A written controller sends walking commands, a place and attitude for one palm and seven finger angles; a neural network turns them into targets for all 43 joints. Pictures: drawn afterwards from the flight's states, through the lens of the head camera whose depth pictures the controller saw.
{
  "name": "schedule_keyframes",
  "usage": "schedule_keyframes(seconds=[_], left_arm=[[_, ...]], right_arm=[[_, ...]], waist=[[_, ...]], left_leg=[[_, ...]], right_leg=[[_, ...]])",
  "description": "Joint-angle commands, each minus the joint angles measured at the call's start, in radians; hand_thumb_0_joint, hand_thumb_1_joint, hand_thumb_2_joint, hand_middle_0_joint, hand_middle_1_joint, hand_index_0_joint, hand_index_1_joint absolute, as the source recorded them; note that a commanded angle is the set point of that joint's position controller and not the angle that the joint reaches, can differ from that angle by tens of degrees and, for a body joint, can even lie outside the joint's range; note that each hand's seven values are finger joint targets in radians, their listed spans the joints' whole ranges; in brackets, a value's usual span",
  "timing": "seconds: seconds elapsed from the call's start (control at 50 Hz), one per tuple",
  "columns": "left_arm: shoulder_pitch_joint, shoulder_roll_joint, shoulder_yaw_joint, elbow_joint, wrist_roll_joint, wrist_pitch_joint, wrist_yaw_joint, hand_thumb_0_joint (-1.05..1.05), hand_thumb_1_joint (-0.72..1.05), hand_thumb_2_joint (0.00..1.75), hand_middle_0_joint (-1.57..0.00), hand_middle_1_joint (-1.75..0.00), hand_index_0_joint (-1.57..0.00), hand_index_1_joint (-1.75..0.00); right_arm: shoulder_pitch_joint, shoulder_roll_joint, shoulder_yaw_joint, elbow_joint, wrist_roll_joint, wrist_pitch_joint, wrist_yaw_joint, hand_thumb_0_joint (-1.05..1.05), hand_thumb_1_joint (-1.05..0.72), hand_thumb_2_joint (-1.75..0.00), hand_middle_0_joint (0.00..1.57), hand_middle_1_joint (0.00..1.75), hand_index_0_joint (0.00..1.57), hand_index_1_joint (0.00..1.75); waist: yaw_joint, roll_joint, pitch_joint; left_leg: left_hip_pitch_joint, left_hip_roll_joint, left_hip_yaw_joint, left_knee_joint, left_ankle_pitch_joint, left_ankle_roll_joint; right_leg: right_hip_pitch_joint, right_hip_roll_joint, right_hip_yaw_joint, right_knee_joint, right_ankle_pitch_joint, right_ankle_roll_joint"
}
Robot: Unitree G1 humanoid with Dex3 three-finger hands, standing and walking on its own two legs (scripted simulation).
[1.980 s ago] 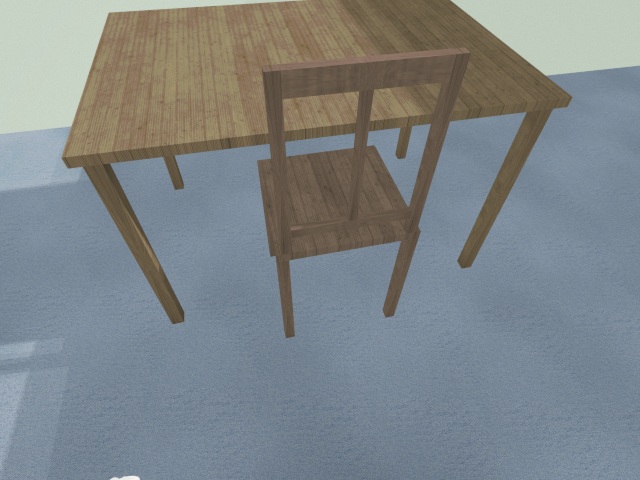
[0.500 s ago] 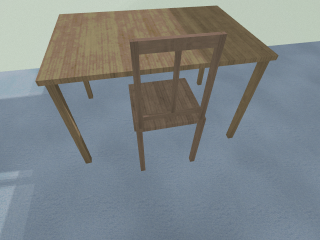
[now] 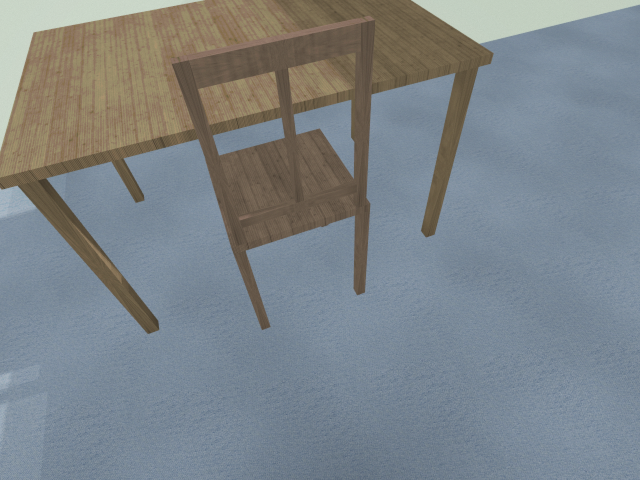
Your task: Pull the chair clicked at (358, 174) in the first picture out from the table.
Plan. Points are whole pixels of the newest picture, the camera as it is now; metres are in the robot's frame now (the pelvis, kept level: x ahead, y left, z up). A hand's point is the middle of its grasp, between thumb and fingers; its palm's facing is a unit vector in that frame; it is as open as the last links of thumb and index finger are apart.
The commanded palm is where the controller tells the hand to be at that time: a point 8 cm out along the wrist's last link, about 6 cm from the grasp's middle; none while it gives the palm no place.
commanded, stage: walk to a spot facing it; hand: left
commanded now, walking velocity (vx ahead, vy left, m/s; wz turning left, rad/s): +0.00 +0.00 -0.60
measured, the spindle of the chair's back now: (291, 143) +0.76 +0.13 -0.04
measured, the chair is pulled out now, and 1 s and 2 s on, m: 0.00 0.00 0.00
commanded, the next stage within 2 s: none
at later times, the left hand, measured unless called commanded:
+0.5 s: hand out of the picture +0.07 +0.24 -0.15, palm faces -0.16 -0.96 -0.25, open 7.4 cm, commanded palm none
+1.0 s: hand (246, 462) +0.17 +0.13 -0.14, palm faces -0.60 -0.76 -0.23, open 7.4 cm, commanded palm none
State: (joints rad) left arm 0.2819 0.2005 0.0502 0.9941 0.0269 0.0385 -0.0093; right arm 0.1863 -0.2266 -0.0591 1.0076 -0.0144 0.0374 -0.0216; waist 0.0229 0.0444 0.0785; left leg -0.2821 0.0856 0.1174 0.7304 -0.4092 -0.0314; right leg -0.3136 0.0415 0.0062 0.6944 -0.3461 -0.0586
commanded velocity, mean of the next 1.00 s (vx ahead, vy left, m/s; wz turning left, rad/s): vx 0.01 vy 0.00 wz -0.60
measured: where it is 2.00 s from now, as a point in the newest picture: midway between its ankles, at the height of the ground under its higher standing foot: outside the picture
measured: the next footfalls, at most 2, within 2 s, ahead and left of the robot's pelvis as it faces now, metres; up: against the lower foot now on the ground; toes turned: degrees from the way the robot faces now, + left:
left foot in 0.50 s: +0.04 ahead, +0.14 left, +0.00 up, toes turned -19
right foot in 1.02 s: -0.08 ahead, -0.07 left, +0.00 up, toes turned -42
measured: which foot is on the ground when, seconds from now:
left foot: up 0.00-0.48, down 0.50-1.00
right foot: down 0.00-0.50, up 0.52-1.00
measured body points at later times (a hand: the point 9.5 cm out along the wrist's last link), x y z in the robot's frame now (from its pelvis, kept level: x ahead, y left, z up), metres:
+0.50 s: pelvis -0.02 +0.04 +0.01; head +0.01 +0.05 +0.46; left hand +0.08 +0.29 -0.13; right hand +0.05 -0.24 -0.10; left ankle +0.00 +0.15 -0.72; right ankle +0.02 -0.08 -0.72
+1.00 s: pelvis -0.04 +0.04 +0.01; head -0.02 +0.01 +0.46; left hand +0.20 +0.17 -0.12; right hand -0.21 -0.15 -0.14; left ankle +0.01 +0.15 -0.72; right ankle -0.11 -0.05 -0.71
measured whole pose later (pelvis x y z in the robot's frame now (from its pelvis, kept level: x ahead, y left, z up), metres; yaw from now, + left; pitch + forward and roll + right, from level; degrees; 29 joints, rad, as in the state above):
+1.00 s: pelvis -0.04 +0.04 +0.01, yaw -36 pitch +0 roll +1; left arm 0.13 0.22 0.06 0.91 0.02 0.07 -0.04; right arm 0.34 -0.23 -0.05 0.97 -0.03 0.01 -0.02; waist -0.05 0.01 0.08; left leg -0.20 0.12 0.27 0.55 -0.33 -0.01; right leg -0.30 -0.04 -0.06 0.66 -0.35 0.04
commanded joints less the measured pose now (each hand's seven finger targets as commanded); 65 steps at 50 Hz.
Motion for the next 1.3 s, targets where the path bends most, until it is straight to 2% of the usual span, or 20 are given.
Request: schedule_keyframes(seconds=[0.0, 0.1, 0.34, 0.42, 0.44, 0.46, 0.48, 0.5, 0.54, 0.6, 0.7, 0.8, 0.9, 0.96, 0.98, 1.0, 1.02, 1.08, 1.16, 1.28], left_arm=[[0.100, 0.216, 0.061, -0.062, -0.011, -0.027, 0.042, 0.00, 0.90, 0.90, -0.20, -0.30, -0.20, -0.30], [0.068, 0.178, 0.059, -0.097, -0.015, -0.038, 0.033, 0.00, 0.90, 0.90, -0.20, -0.30, -0.20, -0.30], [0.078, 0.213, 0.077, -0.124, -0.002, -0.016, 0.027, 0.00, 0.90, 0.90, -0.20, -0.30, -0.20, -0.30], [-0.004, 0.228, 0.081, -0.150, -0.004, -0.003, 0.024, 0.00, 0.90, 0.90, -0.20, -0.30, -0.20, -0.30], [-0.024, 0.215, 0.079, -0.158, -0.008, 0.001, 0.020, 0.00, 0.90, 0.90, -0.20, -0.30, -0.20, -0.30], [-0.034, 0.172, 0.073, -0.174, -0.011, 0.003, 0.015, 0.00, 0.90, 0.90, -0.20, -0.30, -0.20, -0.30], [-0.020, 0.128, 0.065, -0.187, -0.016, 0.000, 0.002, 0.00, 0.90, 0.90, -0.20, -0.30, -0.20, -0.30], [-0.036, 0.166, 0.076, -0.195, -0.004, -0.005, 0.004, 0.00, 0.90, 0.90, -0.20, -0.30, -0.20, -0.30], [0.008, 0.191, 0.090, -0.141, 0.014, 0.008, -0.009, 0.00, 0.90, 0.90, -0.20, -0.30, -0.20, -0.30], [0.031, 0.142, 0.071, -0.120, 0.006, 0.015, -0.026, 0.00, 0.90, 0.90, -0.20, -0.30, -0.20, -0.30], [-0.097, 0.129, 0.050, -0.151, -0.005, 0.019, -0.026, 0.00, 0.90, 0.90, -0.20, -0.30, -0.20, -0.30], [-0.157, 0.110, 0.037, -0.160, -0.010, 0.025, -0.028, 0.00, 0.90, 0.90, -0.20, -0.30, -0.20, -0.30], [-0.178, 0.096, 0.030, -0.169, -0.011, 0.013, -0.026, 0.00, 0.90, 0.90, -0.20, -0.30, -0.20, -0.30], [-0.089, 0.118, 0.040, -0.146, -0.009, -0.006, -0.017, 0.00, 0.90, 0.90, -0.20, -0.30, -0.20, -0.30], [-0.020, 0.197, 0.053, -0.125, -0.003, -0.021, -0.007, 0.00, 0.90, 0.90, -0.20, -0.30, -0.20, -0.30], [0.036, 0.314, 0.075, -0.114, -0.002, -0.031, 0.011, 0.00, 0.90, 0.90, -0.20, -0.30, -0.20, -0.30], [0.080, 0.312, 0.081, -0.112, -0.021, -0.021, 0.022, 0.00, 0.90, 0.90, -0.20, -0.30, -0.20, -0.30], [-0.039, 0.211, 0.063, -0.135, -0.023, -0.033, 0.023, 0.00, 0.90, 0.90, -0.20, -0.30, -0.20, -0.30], [0.007, 0.188, 0.056, -0.126, -0.019, -0.070, 0.014, 0.00, 0.90, 0.90, -0.20, -0.30, -0.20, -0.30], [0.110, 0.175, 0.056, -0.097, -0.012, -0.091, 0.010, 0.00, 0.90, 0.90, -0.20, -0.30, -0.20, -0.30]], right_arm=[[-0.049, -0.100, -0.025, -0.121, 0.000, -0.011, -0.012, 0.00, -0.90, -0.90, 0.20, 0.30, 0.20, 0.30], [-0.048, -0.085, -0.026, -0.110, -0.007, -0.016, -0.003, 0.00, -0.90, -0.90, 0.20, 0.30, 0.20, 0.30], [-0.108, -0.081, -0.018, -0.187, 0.008, -0.022, -0.015, 0.00, -0.90, -0.90, 0.20, 0.30, 0.20, 0.30], [0.020, -0.085, -0.021, -0.171, 0.016, -0.034, -0.022, 0.00, -0.90, -0.90, 0.20, 0.30, 0.20, 0.30], [0.073, -0.102, -0.026, -0.160, 0.015, -0.039, -0.027, 0.00, -0.90, -0.90, 0.20, 0.30, 0.20, 0.30], [0.108, -0.155, -0.035, -0.159, 0.009, -0.048, -0.033, 0.00, -0.90, -0.90, 0.20, 0.30, 0.20, 0.30], [0.067, -0.238, -0.049, -0.183, -0.004, -0.047, -0.031, 0.00, -0.90, -0.90, 0.20, 0.30, 0.20, 0.30], [0.014, -0.241, -0.042, -0.216, 0.003, -0.040, -0.027, 0.00, -0.90, -0.90, 0.20, 0.30, 0.20, 0.30], [-0.091, -0.142, -0.008, -0.231, -0.008, -0.046, -0.024, 0.00, -0.90, -0.90, 0.20, 0.30, 0.20, 0.30], [-0.065, -0.121, 0.008, -0.214, -0.002, -0.054, -0.026, 0.00, -0.90, -0.90, 0.20, 0.30, 0.20, 0.30], [0.127, -0.144, -0.004, -0.153, -0.005, -0.060, -0.030, 0.00, -0.90, -0.90, 0.20, 0.30, 0.20, 0.30], [0.161, -0.164, -0.019, -0.122, -0.009, -0.057, -0.024, 0.00, -0.90, -0.90, 0.20, 0.30, 0.20, 0.30], [0.167, -0.191, -0.037, -0.101, -0.015, -0.053, -0.014, 0.00, -0.90, -0.90, 0.20, 0.30, 0.20, 0.30], [0.166, -0.187, -0.041, -0.094, -0.009, -0.049, -0.007, 0.00, -0.90, -0.90, 0.20, 0.30, 0.20, 0.30], [0.186, -0.147, -0.034, -0.098, 0.001, -0.044, 0.001, 0.00, -0.90, -0.90, 0.20, 0.30, 0.20, 0.30], [0.160, -0.062, -0.009, -0.142, -0.003, -0.038, 0.008, 0.00, -0.90, -0.90, 0.20, 0.30, 0.20, 0.30], [0.090, -0.105, -0.015, -0.164, -0.011, -0.027, -0.001, 0.00, -0.90, -0.90, 0.20, 0.30, 0.20, 0.30], [0.032, -0.121, -0.029, -0.148, -0.018, -0.026, 0.017, 0.00, -0.90, -0.90, 0.20, 0.30, 0.20, 0.30], [0.057, -0.096, -0.031, -0.125, -0.025, -0.038, 0.028, 0.00, -0.90, -0.90, 0.20, 0.30, 0.20, 0.30], [-0.054, -0.089, -0.034, -0.180, -0.022, -0.056, 0.034, 0.00, -0.90, -0.90, 0.20, 0.30, 0.20, 0.30]], waist=[[0.019, -0.289, -0.042], [0.007, -0.122, -0.115], [0.039, -0.190, -0.124], [-0.017, -0.211, -0.143], [-0.041, -0.202, -0.155], [-0.063, -0.065, -0.158], [-0.044, 0.212, -0.116], [-0.027, 0.159, -0.075], [0.028, 0.081, -0.017], [0.030, 0.082, -0.022], [-0.048, 0.077, -0.022], [-0.066, 0.125, -0.039], [-0.070, 0.130, -0.087], [-0.018, 0.067, -0.137], [0.008, -0.103, -0.182], [0.029, -0.383, -0.186], [0.069, -0.298, -0.178], [0.013, -0.196, -0.024], [-0.004, -0.137, -0.039], [0.028, -0.160, -0.026]], left_leg=[[-0.282, -0.027, -0.155, 0.393, -0.087, 0.004], [-0.254, -0.024, -0.154, 0.371, 0.060, -0.026], [-0.120, -0.092, -0.165, 0.042, -0.014, -0.015], [0.116, -0.135, -0.148, -0.254, 0.098, 0.014], [0.239, -0.113, -0.157, -0.341, 0.148, 0.029], [0.347, 0.024, -0.290, -0.449, 0.075, 0.068], [0.352, 0.272, -0.550, -0.546, 0.025, 0.135], [0.175, 0.388, -0.585, -0.545, 0.067, 0.198], [0.002, 0.241, -0.394, -0.539, 0.124, 0.177], [0.059, 0.137, -0.182, -0.487, 0.306, 0.133], [0.236, 0.204, -0.198, -0.444, 0.519, 0.187], [0.225, 0.234, -0.124, -0.423, 0.553, 0.191], [0.208, 0.275, -0.080, -0.351, 0.568, 0.184], [0.130, 0.239, 0.015, -0.178, 0.491, 0.089], [-0.032, 0.190, 0.082, 0.006, 0.285, 0.017], [-0.306, 0.044, 0.096, 0.257, -0.202, -0.043], [-0.347, 0.042, -0.052, 0.373, -0.214, -0.023], [-0.394, 0.066, -0.103, 0.436, 0.015, -0.023], [-0.365, 0.055, -0.088, 0.376, 0.126, -0.052], [-0.442, 0.039, -0.106, 0.293, 0.167, -0.061]], right_leg=[[0.114, -0.320, 0.499, -0.423, 0.412, -0.062], [0.177, -0.228, 0.391, -0.375, 0.381, -0.095], [0.150, -0.194, 0.534, -0.384, 0.361, -0.115], [0.030, -0.135, 0.529, -0.355, 0.311, -0.043], [-0.054, -0.085, 0.490, -0.326, 0.210, 0.000], [-0.197, 0.003, 0.402, -0.216, 0.044, 0.043], [-0.364, 0.104, 0.214, 0.053, -0.158, 0.085], [-0.336, 0.010, 0.129, 0.243, -0.178, 0.112], [-0.243, -0.019, 0.114, 0.448, -0.035, 0.129], [-0.270, -0.038, 0.049, 0.536, 0.060, 0.141], [-0.326, -0.080, 0.019, 0.384, 0.001, 0.154], [-0.224, -0.104, -0.030, 0.218, -0.047, 0.139], [-0.099, -0.090, -0.068, 0.061, -0.090, 0.102], [0.132, -0.072, -0.091, -0.232, 0.122, 0.072], [0.331, -0.194, 0.051, -0.338, 0.274, 0.031], [0.407, -0.431, 0.392, -0.384, 0.474, -0.059], [0.354, -0.443, 0.403, -0.386, 0.407, -0.123], [0.203, -0.307, 0.338, -0.481, 0.002, -0.110], [0.202, -0.251, 0.283, -0.468, 0.139, -0.109], [0.257, -0.244, 0.378, -0.481, 0.084, -0.141]])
